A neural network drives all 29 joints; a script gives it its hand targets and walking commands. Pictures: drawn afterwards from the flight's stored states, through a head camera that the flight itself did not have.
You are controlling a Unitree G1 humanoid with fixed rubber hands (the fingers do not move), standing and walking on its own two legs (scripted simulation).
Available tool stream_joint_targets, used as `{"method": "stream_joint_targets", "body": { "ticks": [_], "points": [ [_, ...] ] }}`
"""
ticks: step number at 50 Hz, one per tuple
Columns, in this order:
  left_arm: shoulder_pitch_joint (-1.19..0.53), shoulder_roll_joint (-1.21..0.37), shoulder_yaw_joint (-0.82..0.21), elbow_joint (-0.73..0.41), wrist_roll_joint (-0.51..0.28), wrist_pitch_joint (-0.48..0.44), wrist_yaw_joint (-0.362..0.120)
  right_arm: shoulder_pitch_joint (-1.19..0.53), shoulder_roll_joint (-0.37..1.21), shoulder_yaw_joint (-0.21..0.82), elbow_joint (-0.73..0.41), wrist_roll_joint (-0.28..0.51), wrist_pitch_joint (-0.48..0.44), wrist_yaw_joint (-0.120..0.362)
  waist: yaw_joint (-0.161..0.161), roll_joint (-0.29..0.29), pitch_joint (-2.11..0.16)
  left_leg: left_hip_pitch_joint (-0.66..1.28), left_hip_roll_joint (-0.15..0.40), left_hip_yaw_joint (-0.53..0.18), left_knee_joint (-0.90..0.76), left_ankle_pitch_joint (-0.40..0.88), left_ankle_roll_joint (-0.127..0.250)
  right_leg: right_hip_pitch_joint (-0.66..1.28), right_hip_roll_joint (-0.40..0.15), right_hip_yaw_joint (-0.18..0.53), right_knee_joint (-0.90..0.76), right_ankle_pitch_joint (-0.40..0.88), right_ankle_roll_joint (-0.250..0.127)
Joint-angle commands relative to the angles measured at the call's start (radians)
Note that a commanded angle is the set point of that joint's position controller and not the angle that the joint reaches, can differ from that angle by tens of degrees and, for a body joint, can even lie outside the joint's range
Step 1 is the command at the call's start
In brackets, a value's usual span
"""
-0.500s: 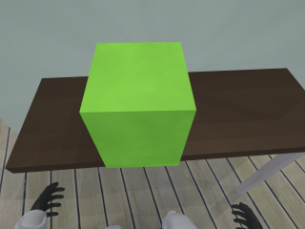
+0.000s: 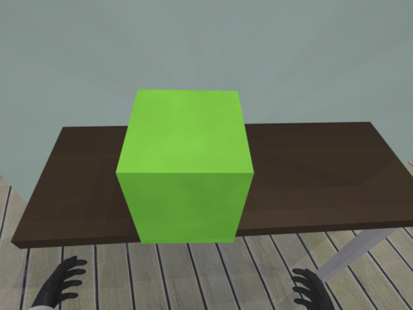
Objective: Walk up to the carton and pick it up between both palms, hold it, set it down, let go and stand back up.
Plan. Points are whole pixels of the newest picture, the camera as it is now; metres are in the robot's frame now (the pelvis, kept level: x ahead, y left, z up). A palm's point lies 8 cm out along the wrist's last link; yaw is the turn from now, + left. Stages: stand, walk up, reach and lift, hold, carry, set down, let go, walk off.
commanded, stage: reach and lift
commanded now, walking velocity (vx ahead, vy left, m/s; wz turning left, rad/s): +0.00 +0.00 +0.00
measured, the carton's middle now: (188, 169) +0.39 +0.03 +0.06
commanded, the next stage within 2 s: none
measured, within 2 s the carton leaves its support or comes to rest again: neither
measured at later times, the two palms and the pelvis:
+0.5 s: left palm (51, 273) +0.20 +0.25 +0.02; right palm (311, 276) +0.19 -0.19 +0.02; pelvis +0.03 +0.02 +0.01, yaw +0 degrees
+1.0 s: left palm (50, 240) +0.23 +0.25 +0.08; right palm (307, 250) +0.21 -0.17 +0.07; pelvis +0.04 +0.03 +0.01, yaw +0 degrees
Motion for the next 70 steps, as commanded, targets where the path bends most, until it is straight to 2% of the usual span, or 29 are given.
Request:
{"method": "stream_joint_targets", "body": {
  "ticks": [1, 3, 5, 7, 8, 13, 16, 17, 20, 24, 29, 33, 40, 43, 46, 48, 49, 56, 61, 65, 70],
  "points": [
    [0.000, 0.126, 0.047, -0.245, -0.129, -0.036, 0.009, 0.077, -0.126, -0.017, -0.393, 0.050, -0.008, -0.043, 0.036, 0.115, -0.080, -0.262, -0.007, 0.122, -0.233, -0.052, 0.035, 0.513, -0.041, 0.030, -0.243, -0.119, 0.044],
    [0.053, 0.089, 0.033, -0.305, -0.094, -0.057, 0.014, 0.101, -0.151, 0.002, -0.427, 0.083, -0.007, -0.042, 0.032, 0.208, -0.108, -0.435, 0.043, 0.115, -0.309, -0.090, 0.073, 0.753, 0.022, -0.022, -0.151, 0.058, 0.061],
    [0.081, 0.056, 0.013, -0.322, -0.089, -0.078, 0.011, 0.102, -0.156, 0.013, -0.431, 0.102, -0.012, -0.036, 0.033, 0.230, -0.115, -0.521, 0.059, 0.104, -0.345, -0.098, 0.090, 0.858, 0.062, -0.053, -0.101, 0.152, 0.065],
    [0.099, 0.046, -0.001, -0.341, -0.104, -0.103, 0.010, 0.113, -0.137, 0.025, -0.449, 0.113, -0.014, -0.031, 0.039, 0.217, -0.114, -0.525, 0.055, 0.103, -0.348, -0.079, 0.087, 0.855, 0.064, -0.054, -0.103, 0.155, 0.063],
    [0.104, 0.040, -0.008, -0.349, -0.113, -0.113, 0.011, 0.119, -0.127, 0.028, -0.464, 0.117, -0.013, -0.028, 0.039, 0.202, -0.106, -0.515, 0.050, 0.105, -0.343, -0.078, 0.085, 0.836, 0.057, -0.042, -0.118, 0.132, 0.063],
    [0.105, 0.061, -0.031, -0.377, -0.223, -0.159, -0.002, 0.148, -0.043, 0.046, -0.596, 0.105, -0.005, -0.043, 0.038, 0.023, -0.071, -0.317, -0.005, 0.100, -0.272, 0.019, 0.051, 0.587, -0.009, 0.007, -0.230, 0.021, 0.049],
    [0.101, 0.086, -0.034, -0.418, -0.274, -0.174, -0.004, 0.164, -0.010, 0.072, -0.670, 0.110, 0.010, -0.054, 0.042, -0.033, -0.091, -0.183, -0.034, 0.087, -0.228, 0.078, 0.026, 0.444, -0.048, 0.032, -0.288, 0.005, 0.039],
    [0.113, 0.091, -0.042, -0.446, -0.286, -0.179, 0.001, 0.171, -0.016, 0.063, -0.692, 0.108, 0.013, -0.055, 0.038, -0.035, -0.093, -0.151, -0.032, 0.077, -0.225, 0.091, 0.017, 0.415, -0.049, 0.027, -0.292, 0.011, 0.036],
    [0.132, 0.082, -0.046, -0.487, -0.274, -0.173, 0.011, 0.182, -0.032, 0.079, -0.730, 0.134, 0.030, -0.056, 0.045, 0.013, -0.105, -0.148, -0.024, 0.064, -0.225, 0.112, 0.015, 0.428, -0.044, 0.030, -0.285, 0.056, 0.032],
    [0.183, 0.068, -0.039, -0.561, -0.259, -0.152, 0.020, 0.220, -0.038, 0.091, -0.791, 0.167, 0.036, -0.058, 0.043, 0.055, -0.126, -0.086, -0.036, 0.055, -0.208, 0.230, -0.001, 0.422, -0.027, 0.012, -0.275, 0.174, 0.027],
    [0.209, 0.042, -0.044, -0.663, -0.242, -0.141, 0.033, 0.240, -0.051, 0.103, -0.842, 0.217, 0.044, -0.054, 0.055, 0.127, -0.152, -0.045, -0.037, 0.047, -0.199, 0.321, -0.021, 0.417, -0.015, 0.003, -0.272, 0.234, 0.022],
    [0.188, 0.026, -0.054, -0.749, -0.248, -0.126, 0.040, 0.227, -0.058, 0.107, -0.915, 0.238, 0.057, -0.055, 0.047, 0.135, -0.169, -0.037, -0.045, 0.051, -0.187, 0.362, -0.028, 0.408, -0.007, 0.000, -0.273, 0.276, 0.020],
    [0.123, 0.013, -0.054, -0.834, -0.256, -0.033, 0.054, 0.154, -0.121, 0.055, -0.971, 0.252, 0.138, -0.053, 0.020, 0.159, -0.165, -0.029, -0.036, 0.054, -0.195, 0.346, -0.049, 0.392, 0.002, -0.002, -0.285, 0.233, 0.006],
    [0.053, 0.017, -0.049, -0.858, -0.264, 0.022, 0.056, 0.092, -0.138, 0.035, -1.004, 0.248, 0.182, -0.058, 0.007, 0.143, -0.156, -0.045, -0.036, 0.059, -0.204, 0.306, -0.045, 0.385, -0.002, 0.001, -0.286, 0.212, 0.010],
    [-0.022, 0.020, -0.053, -0.895, -0.285, 0.062, 0.064, 0.027, -0.150, 0.016, -1.065, 0.248, 0.211, -0.061, 0.006, 0.126, -0.173, -0.061, -0.031, 0.060, -0.211, 0.264, -0.039, 0.384, -0.004, 0.005, -0.277, 0.202, 0.013],
    [-0.053, 0.026, -0.047, -0.925, -0.294, 0.086, 0.069, 0.004, -0.155, 0.015, -1.102, 0.258, 0.232, -0.064, 0.009, 0.119, -0.194, -0.059, -0.031, 0.060, -0.208, 0.279, -0.037, 0.387, -0.005, 0.009, -0.266, 0.230, 0.017],
    [-0.069, 0.026, -0.044, -0.911, -0.298, 0.100, 0.066, -0.014, -0.155, 0.014, -1.109, 0.258, 0.240, -0.068, 0.008, 0.100, -0.192, -0.058, -0.033, 0.066, -0.208, 0.271, -0.032, 0.391, -0.008, 0.011, -0.267, 0.234, 0.024],
    [-0.153, 0.028, -0.003, -0.859, -0.302, 0.200, 0.051, -0.092, -0.180, 0.016, -1.157, 0.276, 0.316, -0.095, 0.016, 0.060, -0.202, -0.043, -0.033, 0.074, -0.213, 0.262, -0.022, 0.406, -0.018, 0.017, -0.262, 0.277, 0.035],
    [-0.256, 0.029, 0.025, -0.848, -0.303, 0.266, 0.045, -0.192, -0.192, 0.026, -1.175, 0.294, 0.372, -0.111, 0.016, 0.050, -0.216, -0.023, -0.037, 0.078, -0.216, 0.248, -0.021, 0.398, -0.025, 0.019, -0.260, 0.289, 0.045],
    [-0.342, 0.034, 0.039, -0.888, -0.310, 0.316, 0.049, -0.274, -0.199, 0.021, -1.184, 0.317, 0.421, -0.119, 0.011, 0.058, -0.250, -0.016, -0.037, 0.077, -0.213, 0.264, -0.024, 0.407, -0.025, 0.020, -0.249, 0.316, 0.049],
    [-0.477, 0.039, 0.055, -0.884, -0.311, 0.378, 0.053, -0.390, -0.212, -0.004, -1.118, 0.337, 0.487, -0.132, -0.007, 0.075, -0.271, -0.011, -0.036, 0.075, -0.215, 0.256, -0.030, 0.403, -0.027, 0.023, -0.244, 0.310, 0.044]
  ]
}}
